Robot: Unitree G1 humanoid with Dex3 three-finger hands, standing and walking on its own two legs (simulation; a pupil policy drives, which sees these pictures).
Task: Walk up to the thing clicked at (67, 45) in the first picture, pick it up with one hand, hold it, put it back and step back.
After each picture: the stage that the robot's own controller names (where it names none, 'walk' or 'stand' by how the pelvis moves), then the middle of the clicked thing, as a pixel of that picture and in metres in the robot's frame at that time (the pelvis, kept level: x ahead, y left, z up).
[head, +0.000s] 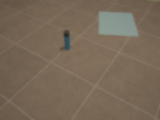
stand; (67, 40) +1.46 +0.19 -0.65
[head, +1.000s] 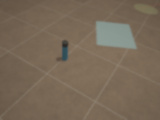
walk; (64, 50) +1.32 +0.12 -0.64
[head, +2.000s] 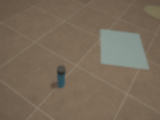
walk; (61, 77) +0.84 +0.13 -0.64
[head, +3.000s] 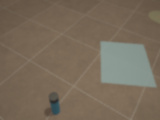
walk; (54, 104) +0.61 +0.19 -0.64
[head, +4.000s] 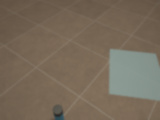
stand; (59, 116) +0.52 +0.18 -0.64
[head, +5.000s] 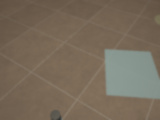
stand; out of the picture +0.49 +0.20 -0.65
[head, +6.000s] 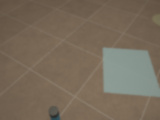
stand; (55, 117) +0.51 +0.20 -0.66
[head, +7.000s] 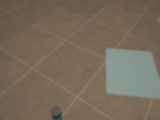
stand; (57, 118) +0.51 +0.19 -0.66
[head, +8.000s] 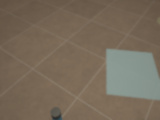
stand; (57, 118) +0.50 +0.18 -0.66
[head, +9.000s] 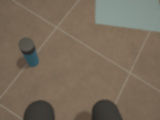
go down; (30, 54) +0.56 +0.22 -0.39
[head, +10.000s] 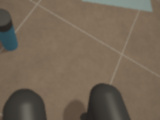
go down; (6, 33) +0.57 +0.27 -0.26
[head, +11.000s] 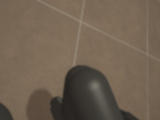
close in; out of the picture +0.54 +0.34 -0.17
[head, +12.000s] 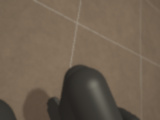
close; out of the picture +0.53 +0.34 -0.18
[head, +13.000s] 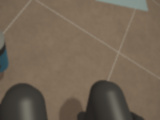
lift; out of the picture +0.40 +0.27 -0.10
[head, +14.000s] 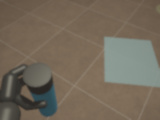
hold; (44, 94) +0.31 +0.13 +0.04
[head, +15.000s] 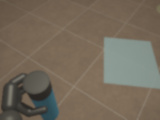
hold; (44, 100) +0.30 +0.14 +0.00
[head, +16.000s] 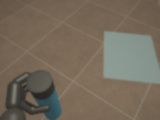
crouch; (47, 98) +0.31 +0.13 -0.02
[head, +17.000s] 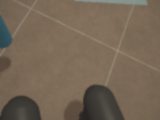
crouch; out of the picture +0.53 +0.21 -0.05
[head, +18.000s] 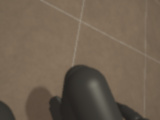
lower; out of the picture +0.49 +0.30 -0.18
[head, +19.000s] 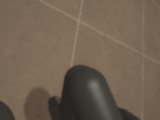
lower; out of the picture +0.49 +0.31 -0.18
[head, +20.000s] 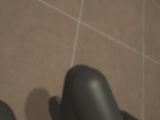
lower; out of the picture +0.49 +0.30 -0.18
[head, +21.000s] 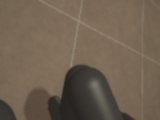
lower; out of the picture +0.49 +0.31 -0.18
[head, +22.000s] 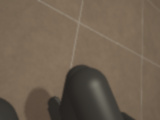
loosen; out of the picture +0.50 +0.29 -0.18
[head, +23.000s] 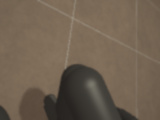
rise; out of the picture +0.49 +0.30 -0.18
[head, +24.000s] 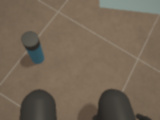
walk; (34, 50) +0.53 +0.22 -0.31
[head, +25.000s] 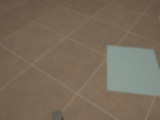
stand; out of the picture +0.46 +0.15 -0.59
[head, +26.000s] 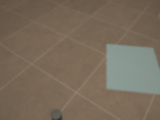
stand; out of the picture +0.47 +0.17 -0.60
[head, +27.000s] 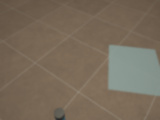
stand; (60, 119) +0.48 +0.16 -0.62
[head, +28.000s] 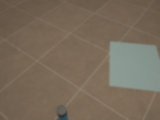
walk; (63, 116) +0.49 +0.15 -0.65
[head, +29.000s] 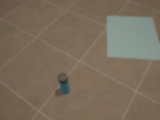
walk; (64, 84) +0.65 +0.17 -0.63
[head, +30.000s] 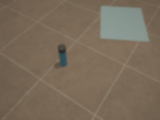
walk; (62, 56) +0.97 +0.17 -0.63
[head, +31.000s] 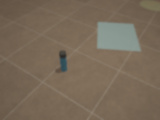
stand; (63, 61) +1.13 +0.20 -0.64
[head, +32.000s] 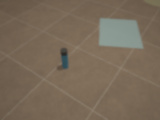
stand; (64, 58) +1.13 +0.19 -0.66
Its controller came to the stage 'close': yes
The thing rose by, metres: 0.65
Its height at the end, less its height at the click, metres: +0.00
